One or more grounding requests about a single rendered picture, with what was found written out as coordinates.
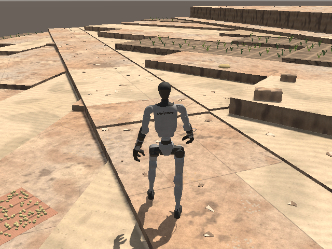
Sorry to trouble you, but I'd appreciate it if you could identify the robot left forearm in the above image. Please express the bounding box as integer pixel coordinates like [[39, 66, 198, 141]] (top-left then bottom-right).
[[134, 126, 146, 150]]

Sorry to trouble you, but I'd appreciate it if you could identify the robot right thigh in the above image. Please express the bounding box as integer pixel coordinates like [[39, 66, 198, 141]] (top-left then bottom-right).
[[173, 145, 185, 186]]

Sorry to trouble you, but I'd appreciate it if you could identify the left robot hand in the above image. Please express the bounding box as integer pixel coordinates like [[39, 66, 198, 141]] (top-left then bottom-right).
[[133, 149, 145, 162]]

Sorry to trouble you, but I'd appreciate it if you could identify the robot left upper arm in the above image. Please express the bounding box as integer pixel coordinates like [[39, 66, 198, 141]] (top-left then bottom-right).
[[141, 105, 155, 134]]

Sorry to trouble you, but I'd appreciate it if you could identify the robot right forearm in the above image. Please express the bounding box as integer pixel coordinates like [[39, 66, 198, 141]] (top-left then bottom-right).
[[186, 123, 193, 138]]

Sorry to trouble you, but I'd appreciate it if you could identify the robot right foot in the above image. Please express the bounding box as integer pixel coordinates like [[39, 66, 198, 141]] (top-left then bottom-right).
[[174, 205, 182, 219]]

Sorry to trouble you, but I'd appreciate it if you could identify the robot right upper arm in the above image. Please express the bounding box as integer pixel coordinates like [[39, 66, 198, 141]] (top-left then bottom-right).
[[176, 104, 191, 131]]

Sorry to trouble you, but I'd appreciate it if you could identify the right robot hand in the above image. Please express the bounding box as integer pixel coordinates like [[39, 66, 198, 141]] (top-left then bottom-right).
[[182, 136, 194, 144]]

